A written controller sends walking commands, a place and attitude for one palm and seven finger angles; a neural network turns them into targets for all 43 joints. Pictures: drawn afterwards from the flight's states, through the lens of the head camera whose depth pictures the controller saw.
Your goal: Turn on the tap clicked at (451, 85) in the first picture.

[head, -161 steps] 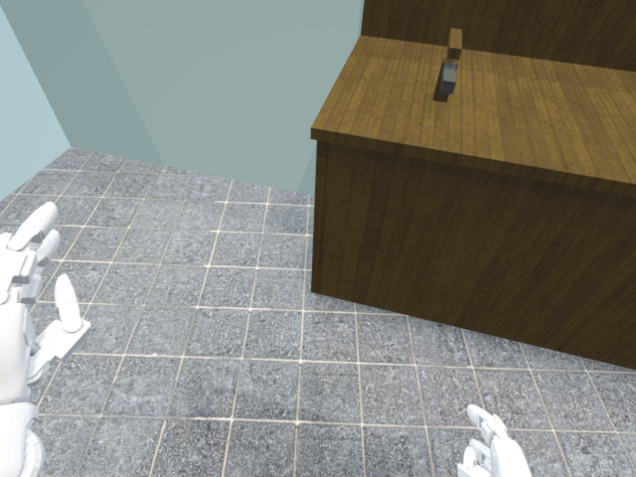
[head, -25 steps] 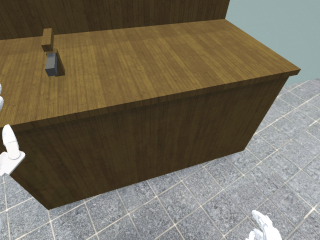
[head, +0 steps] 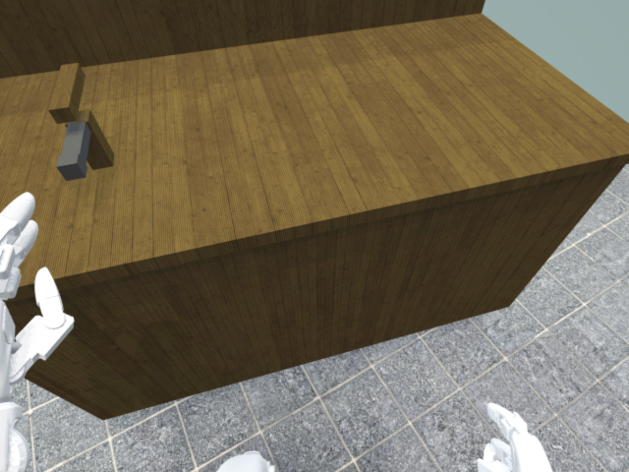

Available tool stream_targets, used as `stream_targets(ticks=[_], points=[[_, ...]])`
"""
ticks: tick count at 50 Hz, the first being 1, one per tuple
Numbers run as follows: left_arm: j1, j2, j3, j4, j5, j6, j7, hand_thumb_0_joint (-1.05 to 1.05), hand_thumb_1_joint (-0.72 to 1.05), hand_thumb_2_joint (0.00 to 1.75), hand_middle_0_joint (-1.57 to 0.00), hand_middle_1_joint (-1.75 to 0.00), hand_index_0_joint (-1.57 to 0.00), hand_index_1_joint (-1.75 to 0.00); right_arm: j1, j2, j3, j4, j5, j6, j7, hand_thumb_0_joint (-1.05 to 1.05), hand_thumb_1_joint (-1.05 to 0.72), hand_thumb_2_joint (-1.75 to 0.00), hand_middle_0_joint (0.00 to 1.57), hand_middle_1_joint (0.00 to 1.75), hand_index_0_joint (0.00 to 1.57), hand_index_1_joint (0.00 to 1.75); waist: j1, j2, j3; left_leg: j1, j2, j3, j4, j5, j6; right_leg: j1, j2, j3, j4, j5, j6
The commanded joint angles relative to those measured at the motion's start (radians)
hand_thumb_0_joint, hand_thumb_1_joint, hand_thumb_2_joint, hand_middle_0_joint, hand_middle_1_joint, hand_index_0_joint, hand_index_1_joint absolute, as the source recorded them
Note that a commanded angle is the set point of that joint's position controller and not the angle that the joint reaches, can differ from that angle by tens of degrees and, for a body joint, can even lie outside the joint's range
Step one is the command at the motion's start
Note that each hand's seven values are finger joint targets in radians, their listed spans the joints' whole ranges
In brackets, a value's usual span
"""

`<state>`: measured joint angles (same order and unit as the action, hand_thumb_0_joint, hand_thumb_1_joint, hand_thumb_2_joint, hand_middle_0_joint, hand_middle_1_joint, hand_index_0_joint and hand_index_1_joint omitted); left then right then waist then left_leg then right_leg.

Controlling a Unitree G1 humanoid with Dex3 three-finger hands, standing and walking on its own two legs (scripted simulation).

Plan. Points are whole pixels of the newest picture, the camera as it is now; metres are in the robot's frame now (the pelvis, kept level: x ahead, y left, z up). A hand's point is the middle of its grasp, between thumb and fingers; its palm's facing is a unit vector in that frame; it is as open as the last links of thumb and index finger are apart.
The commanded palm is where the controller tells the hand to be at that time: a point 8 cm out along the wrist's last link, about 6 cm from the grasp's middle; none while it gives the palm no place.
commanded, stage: take the last steps up to it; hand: left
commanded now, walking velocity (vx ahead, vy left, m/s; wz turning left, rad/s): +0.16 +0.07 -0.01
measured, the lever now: (72, 167) +0.50 +0.40 +0.09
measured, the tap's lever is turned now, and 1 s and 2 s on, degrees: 0 0 0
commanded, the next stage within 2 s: come to a stop and stand still in 0.04 s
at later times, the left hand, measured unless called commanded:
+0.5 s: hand (104, 277) +0.27 +0.22 +0.16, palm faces +0.39 -0.81 -0.44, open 7.4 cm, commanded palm +0.22 +0.26 +0.18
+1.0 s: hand (9, 356) +0.18 +0.26 +0.17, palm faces +0.49 -0.80 -0.34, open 7.4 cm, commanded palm +0.14 +0.29 +0.18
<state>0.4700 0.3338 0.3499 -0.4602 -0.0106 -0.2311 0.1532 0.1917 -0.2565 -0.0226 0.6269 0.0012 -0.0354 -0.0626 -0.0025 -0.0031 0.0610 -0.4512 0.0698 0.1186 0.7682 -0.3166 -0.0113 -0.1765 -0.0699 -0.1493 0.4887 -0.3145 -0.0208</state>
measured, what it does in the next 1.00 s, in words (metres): steps on the spot: left foot, then right foot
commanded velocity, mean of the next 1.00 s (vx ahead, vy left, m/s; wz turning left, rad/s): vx -0.03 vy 0.02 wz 0.00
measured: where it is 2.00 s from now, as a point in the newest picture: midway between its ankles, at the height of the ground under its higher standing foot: outside the picture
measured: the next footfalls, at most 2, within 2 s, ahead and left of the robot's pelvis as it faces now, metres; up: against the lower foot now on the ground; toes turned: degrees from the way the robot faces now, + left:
left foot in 0.08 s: +0.13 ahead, +0.12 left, +0.00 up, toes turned +9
right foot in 0.42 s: +0.10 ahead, -0.10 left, +0.00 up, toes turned +0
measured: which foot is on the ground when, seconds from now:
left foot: up 0.00-0.06, down 0.08-0.46, up 0.48-0.80, down 0.82-1.00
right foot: down 0.00-0.10, up 0.12-0.40, down 0.42-1.00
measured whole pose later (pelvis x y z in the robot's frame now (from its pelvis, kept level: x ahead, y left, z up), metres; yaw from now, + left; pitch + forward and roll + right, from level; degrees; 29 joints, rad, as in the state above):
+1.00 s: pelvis -0.01 +0.01 -0.01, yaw +1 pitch -3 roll +0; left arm 0.44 0.34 0.35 -0.44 0.00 -0.20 0.16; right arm 0.26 -0.19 0.02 0.61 0.01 -0.07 -0.07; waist 0.03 -0.02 -0.01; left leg -0.21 0.00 0.04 0.56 -0.30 0.02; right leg -0.30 -0.02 -0.05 0.52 -0.18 0.01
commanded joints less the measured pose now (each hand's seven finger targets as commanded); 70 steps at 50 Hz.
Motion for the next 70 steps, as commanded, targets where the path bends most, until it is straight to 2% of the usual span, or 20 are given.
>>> stream_targets(ticks=[1,3,4,5,7,12,20,23,25,30,35,38,42,44,50,55,59,64,68,70], points=[[-0.056,0.206,0.122,-0.323,-0.007,-0.062,0.033,0.0,0.9,0.9,-0.2,-0.3,-0.2,-0.3,-0.078,-0.032,-0.024,-0.186,-0.007,-0.064,-0.006,0.0,-0.9,-0.9,0.2,0.3,0.2,0.3,0.018,-0.124,-0.193,0.134,-0.053,0.075,-0.236,0.149,0.01,0.149,-0.176,0.127,-0.019,0.574,-0.084],[-0.071,0.228,0.141,-0.375,-0.01,-0.069,0.039,0.0,0.9,0.9,-0.2,-0.3,-0.2,-0.3,-0.052,-0.052,-0.042,-0.192,-0.003,-0.061,-0.016,0.0,-0.9,-0.9,0.2,0.3,0.2,0.3,-0.01,-0.008,-0.248,0.351,-0.032,0.041,-0.341,0.277,0.033,0.058,-0.131,0.095,0.172,0.528,-0.032],[-0.056,0.239,0.157,-0.395,-0.014,-0.076,0.042,0.0,0.9,0.9,-0.2,-0.3,-0.2,-0.3,-0.056,-0.077,-0.052,-0.197,0.001,-0.061,-0.02,0.0,-0.9,-0.9,0.2,0.3,0.2,0.3,-0.011,0.178,-0.277,0.485,0.11,-0.14,-0.346,0.424,0.097,-0.093,-0.053,0.043,0.34,0.288,0.014],[-0.05,0.225,0.141,-0.397,-0.015,-0.082,0.041,0.0,0.9,0.9,-0.2,-0.3,-0.2,-0.3,-0.05,-0.077,-0.052,-0.2,0.005,-0.06,-0.012,0.0,-0.9,-0.9,0.2,0.3,0.2,0.3,0.001,0.319,-0.285,0.574,0.288,-0.375,-0.361,0.64,0.203,-0.283,0.025,0.05,0.52,-0.246,0.03],[-0.093,0.255,0.153,-0.336,-0.013,-0.074,0.034,0.0,0.9,0.9,-0.2,-0.3,-0.2,-0.3,-0.086,-0.063,-0.029,-0.193,-0.01,-0.063,-0.001,0.0,-0.9,-0.9,0.2,0.3,0.2,0.3,-0.004,0.291,-0.185,0.397,0.335,-0.453,-0.45,0.448,0.242,-0.357,0.012,0.131,0.692,-0.311,0.021],[0.009,0.188,0.127,-0.332,-0.035,-0.042,0.012,0.0,0.9,0.9,-0.2,-0.3,-0.2,-0.3,-0.036,-0.06,-0.028,-0.178,-0.001,-0.084,0.024,0.0,-0.9,-0.9,0.2,0.3,0.2,0.3,0.001,0.217,-0.194,0.348,0.217,-0.152,-0.383,0.667,0.135,-0.227,0.033,0.082,0.368,-0.086,0.045],[-0.036,0.185,0.118,-0.236,-0.033,0.007,0.01,0.0,0.9,0.9,-0.2,-0.3,-0.2,-0.3,-0.059,-0.047,0.006,-0.181,0.002,-0.103,0.006,0.0,-0.9,-0.9,0.2,0.3,0.2,0.3,0.006,0.138,-0.149,0.178,0.208,-0.099,-0.357,0.327,0.06,0.039,0.044,0.068,-0.029,0.13,0.056],[-0.104,0.209,0.111,-0.233,-0.023,0.01,0.015,0.0,0.9,0.9,-0.2,-0.3,-0.2,-0.3,-0.059,-0.017,0.018,-0.184,-0.002,-0.102,-0.001,0.0,-0.9,-0.9,0.2,0.3,0.2,0.3,-0.007,-0.086,-0.167,0.127,0.011,-0.013,-0.157,-0.015,-0.017,0.013,-0.144,0.332,-0.142,0.476,-0.018],[-0.114,0.212,0.102,-0.233,-0.024,0.027,0.016,0.0,0.9,0.9,-0.2,-0.3,-0.2,-0.3,-0.066,-0.027,0.005,-0.172,0.0,-0.098,0.001,0.0,-0.9,-0.9,0.2,0.3,0.2,0.3,0.014,-0.208,-0.16,0.1,-0.046,-0.084,0.097,-0.175,-0.017,-0.035,-0.255,0.437,-0.212,0.432,-0.081],[-0.044,0.214,0.133,-0.222,-0.013,-0.001,0.035,0.0,0.9,0.9,-0.2,-0.3,-0.2,-0.3,-0.095,-0.011,0.024,-0.161,0.001,-0.066,-0.008,0.0,-0.9,-0.9,0.2,0.3,0.2,0.3,0.008,-0.097,-0.217,0.034,-0.038,-0.125,0.148,-0.106,-0.02,0.073,-0.234,0.288,-0.135,0.481,-0.099],[0.057,0.211,0.158,-0.241,-0.018,-0.014,0.037,0.0,0.9,0.9,-0.2,-0.3,-0.2,-0.3,-0.09,-0.034,0.001,-0.185,0.0,-0.045,-0.01,0.0,-0.9,-0.9,0.2,0.3,0.2,0.3,0.029,-0.11,-0.227,0.085,-0.046,-0.088,-0.073,-0.128,-0.001,0.1,-0.225,0.303,-0.159,0.358,-0.105],[0.049,0.196,0.14,-0.265,-0.017,-0.014,0.036,0.0,0.9,0.9,-0.2,-0.3,-0.2,-0.3,-0.052,-0.048,-0.009,-0.184,-0.002,-0.036,-0.005,0.0,-0.9,-0.9,0.2,0.3,0.2,0.3,0.006,-0.109,-0.227,0.198,-0.058,-0.067,-0.282,-0.033,0.008,0.039,-0.181,0.28,-0.181,0.134,-0.06],[-0.017,0.195,0.111,-0.294,-0.012,-0.034,0.032,0.0,0.9,0.9,-0.2,-0.3,-0.2,-0.3,-0.066,-0.089,-0.019,-0.201,0.008,-0.052,-0.015,0.0,-0.9,-0.9,0.2,0.3,0.2,0.3,0.025,0.172,-0.162,0.164,0.166,-0.256,-0.48,0.132,0.086,-0.011,0.021,0.134,0.03,0.055,0.038],[-0.097,0.201,0.112,-0.282,-0.004,-0.035,0.025,0.0,0.9,0.9,-0.2,-0.3,-0.2,-0.3,-0.079,-0.067,-0.006,-0.183,0.002,-0.07,-0.021,0.0,-0.9,-0.9,0.2,0.3,0.2,0.3,0.019,0.256,-0.083,-0.015,0.177,-0.245,-0.551,-0.017,0.088,0.026,0.029,0.115,0.146,-0.002,0.044],[-0.23,0.139,0.025,-0.158,0.013,-0.034,0.014,0.0,0.9,0.9,-0.2,-0.3,-0.2,-0.3,-0.059,-0.072,-0.006,-0.149,0.002,-0.11,-0.012,0.0,-0.9,-0.9,0.2,0.3,0.2,0.3,0.005,0.11,-0.016,-0.011,0.078,-0.187,-0.431,-0.004,0.039,0.047,0.024,0.158,-0.017,0.169,0.036],[-0.233,0.156,0.044,-0.159,0.013,-0.033,0.007,0.0,0.9,0.9,-0.2,-0.3,-0.2,-0.3,-0.064,-0.06,0.001,-0.149,-0.006,-0.104,-0.002,0.0,-0.9,-0.9,0.2,0.3,0.2,0.3,0.015,0.035,-0.027,-0.046,0.034,-0.171,-0.456,-0.251,0.031,0.023,0.016,0.216,-0.096,-0.095,0.025],[-0.175,0.199,0.104,-0.186,0.007,-0.033,0.013,0.0,0.9,0.9,-0.2,-0.3,-0.2,-0.3,-0.064,-0.049,0.001,-0.157,-0.013,-0.101,-0.001,0.0,-0.9,-0.9,0.2,0.3,0.2,0.3,0.016,0.008,-0.078,0.009,0.005,-0.15,-0.429,-0.22,0.025,0.003,0.015,0.239,-0.151,-0.151,0.019],[-0.094,0.174,0.1,-0.183,-0.007,-0.028,0.015,0.0,0.9,0.9,-0.2,-0.3,-0.2,-0.3,-0.06,-0.037,0.004,-0.159,-0.008,-0.105,-0.001,0.0,-0.9,-0.9,0.2,0.3,0.2,0.3,0.01,0.025,-0.157,0.065,-0.004,-0.134,-0.413,-0.078,0.013,0.061,0.012,0.23,-0.141,0.004,0.018],[-0.092,0.158,0.08,-0.159,0.007,-0.026,0.018,0.0,0.9,0.9,-0.2,-0.3,-0.2,-0.3,-0.058,-0.051,0.001,-0.157,-0.001,-0.101,-0.009,0.0,-0.9,-0.9,0.2,0.3,0.2,0.3,0.011,0.039,-0.082,-0.056,0.023,-0.16,-0.472,-0.273,0.031,0.06,0.033,0.229,-0.138,-0.149,0.034],[-0.113,0.168,0.081,-0.173,0.005,-0.025,0.021,0.0,0.9,0.9,-0.2,-0.3,-0.2,-0.3,-0.057,-0.054,-0.005,-0.152,-0.002,-0.104,-0.012,0.0,-0.9,-0.9,0.2,0.3,0.2,0.3,0.007,-0.021,-0.084,0.013,0.004,-0.145,-0.416,-0.164,0.025,0.017,0.016,0.245,-0.168,-0.097,0.022]])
